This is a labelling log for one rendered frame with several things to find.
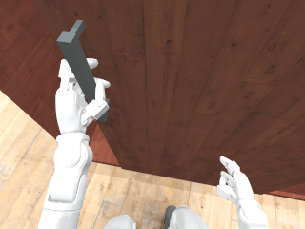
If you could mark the robot right hand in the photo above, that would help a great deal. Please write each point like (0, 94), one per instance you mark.
(238, 186)

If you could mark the robot right thigh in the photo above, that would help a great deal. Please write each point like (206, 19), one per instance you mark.
(184, 218)

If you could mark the left robot forearm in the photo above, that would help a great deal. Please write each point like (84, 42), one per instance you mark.
(65, 196)

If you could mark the right robot forearm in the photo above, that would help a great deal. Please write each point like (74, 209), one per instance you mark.
(250, 215)

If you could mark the handle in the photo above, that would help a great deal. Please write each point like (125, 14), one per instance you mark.
(70, 46)

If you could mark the wardrobe door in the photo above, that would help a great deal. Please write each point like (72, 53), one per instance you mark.
(297, 189)
(194, 80)

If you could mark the robot left thigh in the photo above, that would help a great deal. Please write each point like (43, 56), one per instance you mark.
(121, 222)

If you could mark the robot thigh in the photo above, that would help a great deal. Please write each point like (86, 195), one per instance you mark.
(184, 218)
(121, 222)

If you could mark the robot left hand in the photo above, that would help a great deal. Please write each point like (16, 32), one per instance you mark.
(70, 101)

